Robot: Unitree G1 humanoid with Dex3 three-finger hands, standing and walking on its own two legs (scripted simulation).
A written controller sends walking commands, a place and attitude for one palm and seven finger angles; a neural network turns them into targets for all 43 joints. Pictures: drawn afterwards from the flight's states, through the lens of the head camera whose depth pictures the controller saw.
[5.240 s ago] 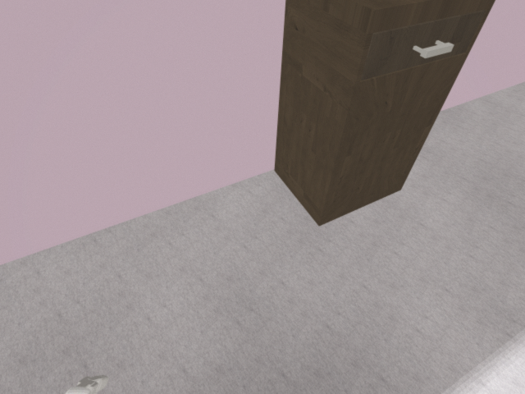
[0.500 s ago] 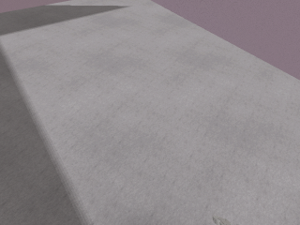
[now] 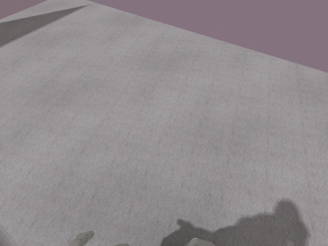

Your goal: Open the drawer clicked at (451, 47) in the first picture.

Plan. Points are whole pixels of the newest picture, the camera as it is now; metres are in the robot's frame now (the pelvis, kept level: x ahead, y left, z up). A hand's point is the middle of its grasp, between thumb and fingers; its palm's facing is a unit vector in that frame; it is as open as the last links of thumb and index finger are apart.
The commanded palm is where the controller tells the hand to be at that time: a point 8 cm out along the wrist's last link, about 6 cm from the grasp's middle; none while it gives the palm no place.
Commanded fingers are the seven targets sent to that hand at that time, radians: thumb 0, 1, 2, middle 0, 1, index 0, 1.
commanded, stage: walk to a spot facing it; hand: left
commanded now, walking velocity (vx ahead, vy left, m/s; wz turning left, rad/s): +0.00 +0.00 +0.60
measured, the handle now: out of the picture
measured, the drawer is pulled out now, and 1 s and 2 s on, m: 0.00 0.00 0.00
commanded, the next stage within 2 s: none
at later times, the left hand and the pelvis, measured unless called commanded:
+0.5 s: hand out of the picture +0.11 +0.22 -0.18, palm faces +0.26 -0.95 -0.18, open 7.3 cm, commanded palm none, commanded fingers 0.00 0.90 0.90 -0.20 -0.30 -0.20 -0.30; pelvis +0.12 +0.04 +0.00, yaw +13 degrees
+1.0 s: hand (92, 243) +0.15 +0.20 -0.12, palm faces +0.49 -0.83 -0.28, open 7.4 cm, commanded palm none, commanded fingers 0.00 0.90 0.90 -0.20 -0.30 -0.20 -0.30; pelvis +0.14 -0.03 +0.02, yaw +30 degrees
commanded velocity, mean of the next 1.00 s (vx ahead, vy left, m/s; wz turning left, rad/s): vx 0.00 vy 0.00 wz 0.60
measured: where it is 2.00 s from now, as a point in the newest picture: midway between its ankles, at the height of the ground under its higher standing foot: outside the picture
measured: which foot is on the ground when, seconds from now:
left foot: up 0.00-0.38, down 0.40-0.88, up 0.90-1.00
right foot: down 0.00-0.42, up 0.44-0.86, down 0.88-1.00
